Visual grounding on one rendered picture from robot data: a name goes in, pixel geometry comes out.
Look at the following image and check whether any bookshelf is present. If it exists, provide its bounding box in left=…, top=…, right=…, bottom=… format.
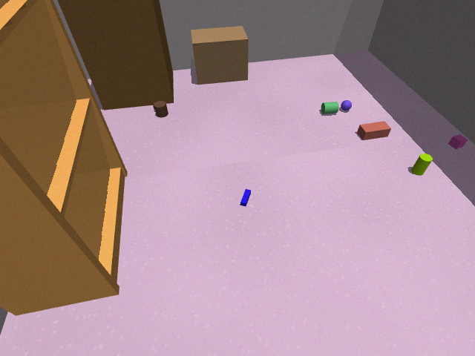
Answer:
left=0, top=0, right=127, bottom=316

